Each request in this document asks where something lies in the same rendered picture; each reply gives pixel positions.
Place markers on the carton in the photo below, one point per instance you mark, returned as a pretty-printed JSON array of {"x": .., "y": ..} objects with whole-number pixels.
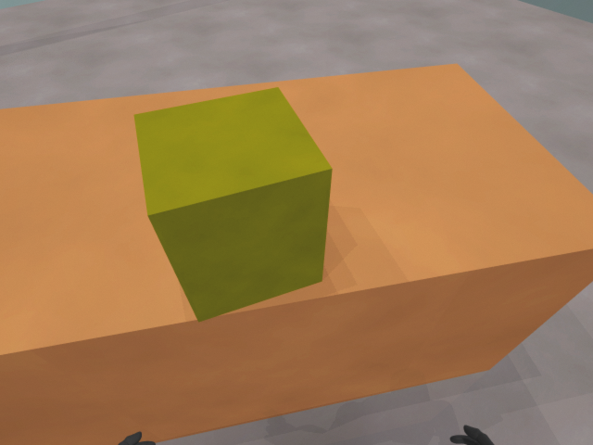
[{"x": 238, "y": 194}]

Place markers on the pedestal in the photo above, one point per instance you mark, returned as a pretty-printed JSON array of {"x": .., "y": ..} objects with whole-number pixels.
[{"x": 452, "y": 236}]

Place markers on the right robot hand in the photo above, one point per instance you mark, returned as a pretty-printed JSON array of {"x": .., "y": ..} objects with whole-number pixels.
[{"x": 475, "y": 437}]

